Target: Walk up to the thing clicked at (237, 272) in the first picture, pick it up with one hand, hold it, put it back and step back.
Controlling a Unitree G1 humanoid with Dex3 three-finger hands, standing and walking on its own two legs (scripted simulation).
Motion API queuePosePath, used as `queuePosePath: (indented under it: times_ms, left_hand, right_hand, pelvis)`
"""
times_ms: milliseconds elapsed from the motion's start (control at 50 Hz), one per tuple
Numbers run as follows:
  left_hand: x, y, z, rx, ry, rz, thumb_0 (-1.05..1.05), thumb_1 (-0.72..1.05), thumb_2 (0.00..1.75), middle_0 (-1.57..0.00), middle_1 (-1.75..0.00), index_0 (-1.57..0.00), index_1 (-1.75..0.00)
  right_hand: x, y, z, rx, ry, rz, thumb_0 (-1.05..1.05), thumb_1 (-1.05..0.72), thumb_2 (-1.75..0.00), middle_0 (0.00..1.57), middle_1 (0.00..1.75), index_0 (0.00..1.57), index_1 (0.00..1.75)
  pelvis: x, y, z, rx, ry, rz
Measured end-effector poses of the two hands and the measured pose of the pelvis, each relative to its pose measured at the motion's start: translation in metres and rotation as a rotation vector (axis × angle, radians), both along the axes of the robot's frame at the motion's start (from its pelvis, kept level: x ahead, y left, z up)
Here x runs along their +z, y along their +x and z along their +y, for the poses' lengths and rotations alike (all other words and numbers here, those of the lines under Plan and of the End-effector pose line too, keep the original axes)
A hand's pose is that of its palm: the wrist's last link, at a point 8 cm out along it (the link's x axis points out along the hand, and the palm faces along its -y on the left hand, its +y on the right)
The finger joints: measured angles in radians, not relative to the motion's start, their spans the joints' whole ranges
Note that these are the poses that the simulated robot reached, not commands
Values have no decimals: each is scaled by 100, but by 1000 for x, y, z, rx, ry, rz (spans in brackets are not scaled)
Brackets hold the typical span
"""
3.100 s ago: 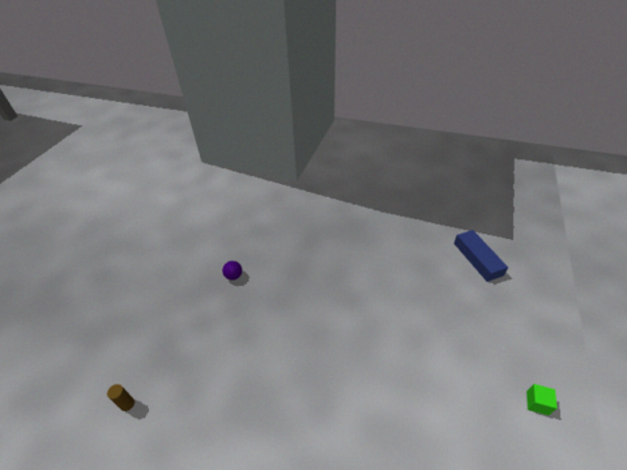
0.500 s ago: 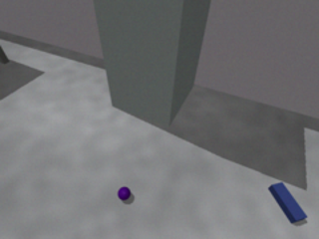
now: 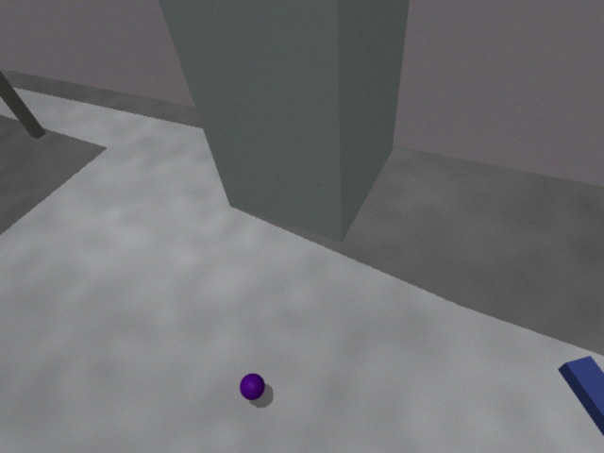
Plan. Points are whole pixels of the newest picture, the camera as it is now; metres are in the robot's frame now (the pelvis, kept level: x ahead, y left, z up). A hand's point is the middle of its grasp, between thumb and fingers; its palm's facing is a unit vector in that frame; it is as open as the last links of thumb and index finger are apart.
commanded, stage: walk up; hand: left
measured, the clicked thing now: (252, 386) +0.46 +0.26 -0.73
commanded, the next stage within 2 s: stand in 1.24 s
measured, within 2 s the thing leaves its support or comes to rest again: neither
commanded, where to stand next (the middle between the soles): +0.10 +0.02 m, yaw +0 degrees
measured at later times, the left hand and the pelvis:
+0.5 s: hand out of the picture +0.05 +0.29 -0.15, palm faces +0.03 -0.93 -0.35, open 7.4 cm; pelvis +0.00 +0.02 +0.00, yaw +2 degrees
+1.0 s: hand out of the picture +0.11 +0.27 -0.14, palm faces +0.02 -0.95 -0.32, open 7.4 cm; pelvis +0.02 +0.02 +0.01, yaw +2 degrees
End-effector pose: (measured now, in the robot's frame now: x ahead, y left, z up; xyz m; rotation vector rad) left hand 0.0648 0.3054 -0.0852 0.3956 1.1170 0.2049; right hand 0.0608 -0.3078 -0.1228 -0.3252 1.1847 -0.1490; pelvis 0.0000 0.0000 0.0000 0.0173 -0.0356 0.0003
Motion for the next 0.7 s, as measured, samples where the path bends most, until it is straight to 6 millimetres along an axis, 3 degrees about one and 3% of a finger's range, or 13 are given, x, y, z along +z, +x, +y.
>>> queuePosePath:
  times_ms: [140, 240, 380, 500, 700]
  left_hand:
    - [-37, 10, 13, 48, -57, 2, 0, 90, 90, -20, -30, -20, -30]
    - [-44, 8, 12, 57, -89, 17, 0, 91, 90, -20, -30, -20, -30]
    - [-37, -14, 17, 85, -80, 65, 0, 91, 90, -20, -30, -20, -30]
    - [-26, -28, 24, 118, -58, 103, 0, 91, 90, -20, -30, -20, -30]
    - [-17, -17, 24, 128, -52, 117, 0, 91, 90, -20, -30, -20, -30]
  right_hand:
    - [4, 18, 12, 11, -60, -9, 1, -91, -90, 20, 30, 20, 30]
    - [15, 31, 21, 26, -61, -35, 1, -90, -90, 20, 30, 20, 30]
    - [18, 54, 34, 48, -22, -77, 1, -90, -90, 20, 30, 20, 30]
    - [15, 61, 43, 62, 16, -59, 1, -90, -90, 20, 30, 20, 30]
    - [10, 54, 44, 34, 31, 3, 1, -90, -90, 20, 30, 20, 30]
  pelvis:
    - [-14, 4, 13, 28, 1, -13]
    - [-10, 1, 16, 24, -28, -19]
    - [-3, 1, 19, 30, -33, -19]
    - [4, 4, 20, 35, -33, -11]
    - [11, 13, 21, 39, -26, -5]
